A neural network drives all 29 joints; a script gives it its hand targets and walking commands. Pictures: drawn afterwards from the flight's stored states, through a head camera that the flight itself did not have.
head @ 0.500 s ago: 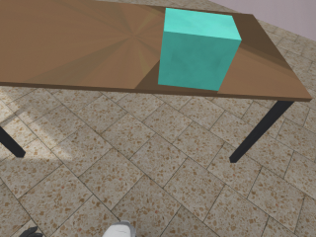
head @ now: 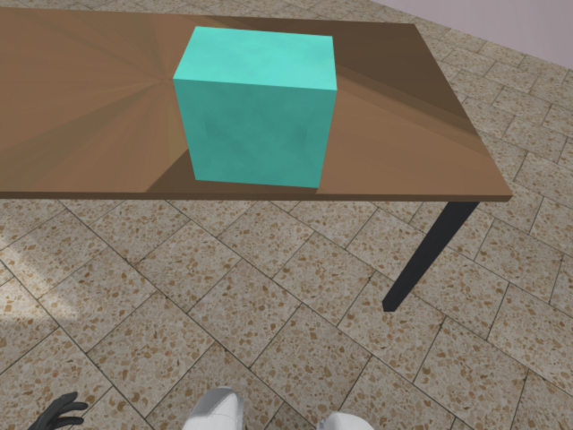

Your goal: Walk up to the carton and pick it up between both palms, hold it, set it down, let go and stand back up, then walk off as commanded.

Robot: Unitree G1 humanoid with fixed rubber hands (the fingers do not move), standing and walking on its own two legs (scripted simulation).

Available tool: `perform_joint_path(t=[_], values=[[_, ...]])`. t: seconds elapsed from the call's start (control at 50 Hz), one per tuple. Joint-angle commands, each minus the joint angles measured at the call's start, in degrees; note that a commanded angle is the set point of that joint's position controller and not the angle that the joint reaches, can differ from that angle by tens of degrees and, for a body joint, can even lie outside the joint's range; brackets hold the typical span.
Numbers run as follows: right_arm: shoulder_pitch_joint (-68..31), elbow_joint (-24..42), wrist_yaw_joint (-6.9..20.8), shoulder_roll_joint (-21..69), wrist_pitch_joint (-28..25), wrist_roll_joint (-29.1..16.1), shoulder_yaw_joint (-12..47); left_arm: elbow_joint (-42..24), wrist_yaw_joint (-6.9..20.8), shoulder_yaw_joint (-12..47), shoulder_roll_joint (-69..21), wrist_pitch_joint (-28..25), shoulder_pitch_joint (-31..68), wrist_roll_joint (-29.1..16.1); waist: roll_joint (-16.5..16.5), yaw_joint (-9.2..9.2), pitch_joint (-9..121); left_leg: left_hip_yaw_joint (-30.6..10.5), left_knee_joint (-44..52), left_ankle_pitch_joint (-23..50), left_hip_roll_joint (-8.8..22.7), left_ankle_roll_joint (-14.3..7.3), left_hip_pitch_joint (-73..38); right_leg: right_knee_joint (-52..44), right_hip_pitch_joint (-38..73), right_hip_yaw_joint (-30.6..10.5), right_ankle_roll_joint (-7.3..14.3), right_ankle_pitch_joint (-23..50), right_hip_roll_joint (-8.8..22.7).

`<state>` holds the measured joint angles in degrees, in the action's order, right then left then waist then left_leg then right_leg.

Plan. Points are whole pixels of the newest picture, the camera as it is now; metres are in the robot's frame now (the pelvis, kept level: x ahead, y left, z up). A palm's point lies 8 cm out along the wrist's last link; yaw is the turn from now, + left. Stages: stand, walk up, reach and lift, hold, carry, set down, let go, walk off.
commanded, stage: walk up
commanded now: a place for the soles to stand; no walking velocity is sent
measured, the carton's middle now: (260, 111) +0.64 +0.09 +0.07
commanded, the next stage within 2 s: none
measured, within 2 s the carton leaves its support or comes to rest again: neither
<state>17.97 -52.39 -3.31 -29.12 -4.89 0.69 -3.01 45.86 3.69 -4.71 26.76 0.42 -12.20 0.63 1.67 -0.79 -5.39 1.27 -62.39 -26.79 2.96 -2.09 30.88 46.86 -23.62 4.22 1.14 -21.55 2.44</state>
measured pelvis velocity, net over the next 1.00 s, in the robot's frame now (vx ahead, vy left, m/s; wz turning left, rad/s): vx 0.06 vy -0.02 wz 0.11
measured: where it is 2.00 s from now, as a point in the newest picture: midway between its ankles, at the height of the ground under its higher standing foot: (258, 417)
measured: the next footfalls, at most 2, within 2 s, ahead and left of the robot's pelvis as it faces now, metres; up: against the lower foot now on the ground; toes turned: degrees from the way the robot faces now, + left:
left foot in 0.10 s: +0.12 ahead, +0.10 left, +0.00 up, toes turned +5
left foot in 1.64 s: +0.24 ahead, +0.19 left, +0.00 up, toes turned +7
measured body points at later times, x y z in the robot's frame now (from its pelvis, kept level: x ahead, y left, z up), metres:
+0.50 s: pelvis +0.06 -0.04 +0.02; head +0.10 -0.05 +0.47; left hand +0.14 +0.29 -0.09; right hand +0.20 -0.36 -0.09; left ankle +0.08 +0.09 -0.70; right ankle +0.04 -0.13 -0.70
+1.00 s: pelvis +0.06 -0.02 +0.04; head +0.08 +0.00 +0.49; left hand +0.12 +0.31 -0.09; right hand +0.20 -0.32 -0.07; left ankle +0.08 +0.09 -0.70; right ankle +0.04 -0.13 -0.70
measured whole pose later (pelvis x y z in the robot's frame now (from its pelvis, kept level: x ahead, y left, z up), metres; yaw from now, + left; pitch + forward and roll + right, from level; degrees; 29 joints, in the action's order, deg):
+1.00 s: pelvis +0.06 -0.02 +0.04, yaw +6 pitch -2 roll -1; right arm 4.3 -63.7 -0.6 -22.2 -2.7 0.4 0.9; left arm 63.8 1.1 -1.1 22.7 -0.1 -2.9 0.0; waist 1.2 -1.3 -3.4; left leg -0.8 -22.1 -9.5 -0.8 -1.0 10.9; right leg 19.5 -4.1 7.2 0.0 -13.6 1.5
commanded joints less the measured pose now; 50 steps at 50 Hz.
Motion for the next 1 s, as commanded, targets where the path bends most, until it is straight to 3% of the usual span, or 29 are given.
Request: perform_joint_path(t=[0.0, 0.06, 0.08, 0.1, 0.12, 0.14, 0.18, 0.2, 0.24, 0.26, 0.28, 0.3, 0.34, 0.36, 0.38, 0.44, 0.48, 0.52, 0.54, 0.56, 0.6, 0.64, 0.68, 0.76, 0.78, 0.8, 0.92, 0.94, 0.98], values=[[4.37, 1.79, 0.91, -8.52, -0.07, -0.18, -2.05, -2.52, -1.94, -2.96, 13.33, -1.72, 1.39, 0.11, 6.56, -0.44, 2.00, 0.19, 8.02, 1.45, 1.53, -0.35, -2.34, -20.90, 1.47, -19.73, 13.72, 7.25, 15.41], [5.42, 0.42, 1.39, -6.57, -0.06, 0.00, -2.24, -1.99, -2.57, -0.75, 11.49, -1.25, 5.13, -0.70, 2.68, 2.43, 5.24, 2.21, 22.63, 11.69, -3.21, -1.85, -15.98, -12.09, -2.51, -10.75, 8.71, 14.95, 12.79], [5.76, 1.38, 1.02, -7.40, -0.18, 0.20, -2.20, -1.23, -2.53, 0.26, 9.90, -1.24, 2.43, -0.75, -0.79, 2.83, 5.51, -3.69, 27.09, 17.17, -1.00, -2.93, -22.46, -8.42, -6.96, -10.52, 6.30, 15.48, 12.13], [5.61, 2.51, 0.68, -10.10, -0.47, 0.35, -2.61, -2.07, -2.58, 0.68, 7.95, -1.18, 2.39, -1.46, -5.74, 2.98, 8.19, -20.47, 33.28, 17.68, 8.82, -7.07, -22.34, 0.07, -7.38, -4.63, 1.78, 8.21, 6.19], [3.50, 3.87, 1.06, -14.06, -0.43, -0.48, -3.57, -0.97, -3.11, 0.15, 9.94, -0.48, 3.18, -2.05, -10.87, 2.82, 9.07, -30.77, 36.02, 23.00, 16.44, -13.93, -19.02, 4.26, -4.03, -3.31, -0.37, -12.05, 0.50], [1.24, 4.79, 1.11, -12.59, -0.39, -0.13, -3.10, -0.17, -3.76, -0.25, 9.65, -0.28, 2.34, -1.82, -6.86, 2.08, 8.21, -33.35, 35.20, 22.48, 17.63, -16.10, -19.23, 6.05, -3.93, -5.60, -0.35, -16.85, 0.13], [-3.49, 4.07, 0.83, -11.00, 0.01, -0.27, -2.03, 1.93, -4.46, 0.36, 8.31, -0.96, 0.44, -1.03, -6.82, -0.99, 6.79, -25.32, 31.89, 29.14, 14.53, -13.37, -16.28, -1.29, -0.12, -5.82, 0.21, -7.55, 0.81], [-5.19, 3.63, 1.14, -10.08, 0.33, -0.57, -1.72, 4.15, -4.27, -0.17, 8.17, -1.57, -0.89, -0.68, -4.68, -1.65, 8.46, -20.99, 29.66, 26.83, 11.42, -9.46, -10.77, -7.86, 7.72, -5.89, 0.57, 0.46, 1.24], [-5.55, 2.08, 1.69, -4.72, 1.42, -1.24, -0.34, 4.29, -3.99, -1.18, 12.37, -3.06, 2.04, 0.45, 3.93, -1.36, 4.55, -4.80, 19.17, 16.88, -0.65, -0.17, -1.88, -25.48, 10.92, -22.84, 3.33, -1.37, 12.06], [-7.55, 1.82, 1.53, -4.54, 2.13, -1.23, -0.35, 4.73, -4.02, -1.08, 11.91, -3.72, 2.55, 0.46, 2.25, -0.18, 0.50, -4.61, 18.81, 4.94, -2.63, 1.12, 1.21, -27.83, 10.90, -29.37, 4.89, 4.91, 16.48], [-7.13, 0.84, 1.30, -5.38, 1.82, -1.46, -0.89, 5.26, -4.10, -0.66, 12.82, -3.88, 3.86, 0.20, 2.82, -0.18, 1.66, -5.73, 19.10, 3.03, -2.45, 0.50, -1.29, -23.97, 13.95, -25.49, 7.31, 19.71, 17.66], [-7.69, -0.08, 1.63, -5.52, 1.76, -0.85, -0.36, 5.68, -4.19, -0.81, 11.65, -3.96, 4.47, -0.55, -0.21, -0.27, 3.14, -4.78, 19.15, 2.78, -1.58, 0.12, -1.30, -23.65, 16.58, -22.94, 7.63, 22.89, 17.02], [-5.81, -1.58, 1.66, -4.19, 1.07, -1.13, 0.24, 7.53, -4.32, -0.25, 10.54, -3.93, 4.97, -0.54, 8.81, 0.08, 7.04, -3.41, 24.17, 8.82, -0.80, -0.62, -5.21, -19.29, 20.61, -14.42, 4.66, 39.95, 13.84], [-8.52, -1.04, 1.81, -5.19, 1.06, -1.05, -0.50, 7.30, -4.46, -0.43, 9.80, -3.64, 4.79, -0.83, 3.10, -1.00, 7.78, -1.73, 25.44, 13.35, -1.68, -0.61, -8.23, -18.28, 20.52, -11.98, 3.37, 41.26, 12.09], [-9.55, -0.87, 1.79, -3.94, 1.29, -1.02, -0.22, 7.43, -4.46, 0.20, 11.18, -3.45, 5.26, -0.21, 4.35, -0.49, 7.52, -0.67, 27.02, 16.97, -1.43, -0.75, -12.15, -16.82, 17.69, -8.33, 2.62, 42.98, 10.99], [-7.74, -2.88, 2.04, -7.00, 1.08, -1.24, -0.89, 7.91, -4.32, 0.71, 8.49, -2.67, 7.73, -1.58, 1.18, 0.23, 11.96, -5.96, 28.02, 39.77, 3.17, -2.60, -22.87, -15.99, 13.27, -4.60, -0.54, 30.02, 6.19], [-10.15, -2.84, 2.10, -6.61, 1.51, -1.28, -0.27, 8.85, -4.41, 0.65, 8.19, -2.25, 8.44, -1.12, 0.14, -0.10, 13.14, -7.41, 26.89, 37.44, 3.60, -3.61, -22.98, -18.49, 13.03, -4.83, -1.06, 22.93, 5.43], [-13.04, -2.57, 1.88, -5.81, 2.27, -1.17, 0.28, 9.74, -4.39, 0.68, 9.27, -2.28, 10.26, -1.04, 2.71, -1.27, 10.33, -5.07, 28.83, 32.97, 2.09, -1.51, -18.44, -21.35, 15.80, -5.91, 0.10, 23.45, 8.14], [-12.97, -3.38, 2.00, -5.81, 2.55, -0.84, 0.54, 9.86, -4.41, 0.64, 9.22, -2.23, 11.05, -0.72, -0.34, -0.46, 8.75, -3.95, 29.80, 30.32, 1.44, -0.26, -17.42, -21.18, 15.11, -5.67, 1.34, 21.71, 8.52], [-13.65, -3.42, 1.89, -5.08, 2.44, -1.14, 0.96, 10.48, -4.23, 1.18, 8.50, -1.99, 11.20, -0.61, 1.91, 0.19, 9.69, -6.11, 31.18, 29.82, 1.72, -1.32, -18.83, -22.01, 15.33, -5.89, 1.95, 21.74, 7.80], [-15.39, -4.34, 1.95, -5.69, 2.65, -0.96, 0.75, 11.34, -4.20, 0.62, 9.25, -1.80, 10.72, -0.84, -0.90, -0.68, 9.13, -4.54, 32.20, 29.19, 1.85, -0.41, -19.70, -25.18, 16.64, -6.16, 0.73, 19.40, 8.85], [-14.84, -5.87, 2.05, -4.41, 2.26, -0.49, 1.40, 11.45, -3.95, 1.02, 7.33, -1.63, 14.42, -0.81, 1.29, -0.13, 6.43, -6.45, 35.75, 29.66, 2.35, -0.93, -20.10, -25.81, 15.05, -3.75, 1.54, 14.09, 7.20], [-14.85, -6.75, 2.12, -5.48, 2.01, -0.33, 1.37, 12.83, -3.66, 1.49, 7.45, -1.46, 13.74, -0.78, -2.87, -0.44, 8.17, -7.37, 36.85, 31.41, 3.05, -0.83, -21.50, -27.45, 15.73, -3.64, 0.25, 8.67, 6.10], [-15.27, -7.88, 1.89, -5.33, 1.54, -0.53, 1.65, 13.48, -3.11, 1.29, 6.64, -1.43, 13.64, -0.87, -1.67, -0.44, 7.04, -9.41, 40.27, 25.80, 3.30, -1.43, -18.31, -30.37, 17.98, -3.70, 0.52, 4.71, 5.78], [-16.20, -7.60, 2.02, -5.68, 1.26, -0.19, 1.72, 13.66, -2.90, 1.51, 7.35, -1.19, 13.44, -0.99, -4.84, -0.49, 8.38, -9.77, 41.69, 23.88, 3.95, -1.21, -19.78, -28.66, 18.15, -4.46, 0.72, 4.98, 5.78], [-16.07, -8.13, 2.10, -5.03, 1.27, -0.53, 1.79, 13.14, -3.08, 1.28, 7.32, -1.32, 13.73, -0.80, -0.91, -0.59, 6.96, -10.91, 43.35, 26.24, 4.61, -1.27, -19.48, -28.67, 18.49, -3.20, 0.68, 6.03, 4.68], [-14.60, -9.78, 2.08, -4.47, 1.34, -0.62, 1.82, 15.20, -3.06, 1.59, 6.75, -1.64, 13.35, -0.57, -2.18, 0.56, 8.80, -8.81, 43.49, 30.02, 4.18, -0.65, -21.03, -30.38, 22.18, -3.48, 0.06, 12.29, 5.92], [-15.19, -8.98, 2.02, -4.80, 1.32, -0.34, 1.55, 14.20, -3.00, 1.71, 6.31, -1.62, 12.74, -0.66, -5.11, -0.24, 9.06, -8.15, 42.61, 32.75, 3.86, -0.35, -21.75, -30.47, 22.14, -3.36, -0.40, 15.49, 5.95], [-15.45, -8.84, 2.01, -4.61, 1.25, -0.36, 1.61, 14.70, -3.23, 1.17, 7.10, -1.53, 12.01, -0.57, -1.89, -0.23, 10.37, -8.75, 42.25, 34.20, 4.77, -0.82, -23.09, -30.71, 22.11, -2.58, -0.02, 14.27, 5.47]])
